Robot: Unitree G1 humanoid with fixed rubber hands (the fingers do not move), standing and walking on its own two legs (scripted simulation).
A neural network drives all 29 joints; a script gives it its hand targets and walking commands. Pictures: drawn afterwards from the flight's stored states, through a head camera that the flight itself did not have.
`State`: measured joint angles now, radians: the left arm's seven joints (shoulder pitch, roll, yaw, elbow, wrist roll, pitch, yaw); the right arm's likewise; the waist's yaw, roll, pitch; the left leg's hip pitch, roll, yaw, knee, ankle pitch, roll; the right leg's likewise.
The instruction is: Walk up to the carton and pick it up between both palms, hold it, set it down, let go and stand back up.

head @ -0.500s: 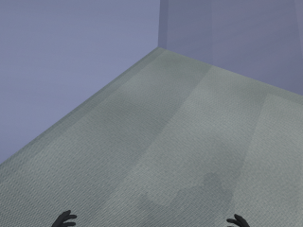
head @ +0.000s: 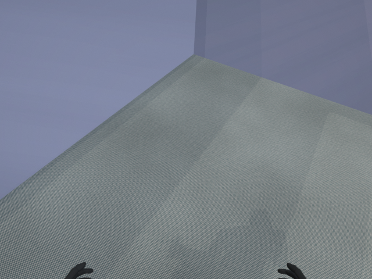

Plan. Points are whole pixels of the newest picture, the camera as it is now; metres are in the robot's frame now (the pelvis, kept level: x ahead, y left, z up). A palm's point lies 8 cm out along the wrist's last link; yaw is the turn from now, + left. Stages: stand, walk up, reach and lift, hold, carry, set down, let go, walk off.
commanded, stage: stand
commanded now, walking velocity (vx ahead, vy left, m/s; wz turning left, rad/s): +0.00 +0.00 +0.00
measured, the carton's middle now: out of the picture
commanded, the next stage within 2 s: walk up in 1.52 s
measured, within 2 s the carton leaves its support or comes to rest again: neither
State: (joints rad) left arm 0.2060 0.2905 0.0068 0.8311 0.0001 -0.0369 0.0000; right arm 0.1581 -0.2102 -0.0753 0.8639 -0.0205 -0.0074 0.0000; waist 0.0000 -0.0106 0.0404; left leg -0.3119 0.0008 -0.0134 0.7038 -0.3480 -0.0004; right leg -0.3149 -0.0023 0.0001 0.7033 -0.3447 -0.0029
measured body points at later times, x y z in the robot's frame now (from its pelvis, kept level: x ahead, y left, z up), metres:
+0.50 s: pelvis +0.00 +0.00 +0.00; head +0.00 +0.00 +0.45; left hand +0.11 +0.27 -0.12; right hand +0.13 -0.25 -0.12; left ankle +0.02 +0.12 -0.72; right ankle +0.02 -0.12 -0.72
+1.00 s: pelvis +0.00 +0.00 +0.00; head +0.00 +0.00 +0.45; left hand +0.11 +0.27 -0.12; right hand +0.13 -0.25 -0.12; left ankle +0.02 +0.12 -0.72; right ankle +0.02 -0.12 -0.72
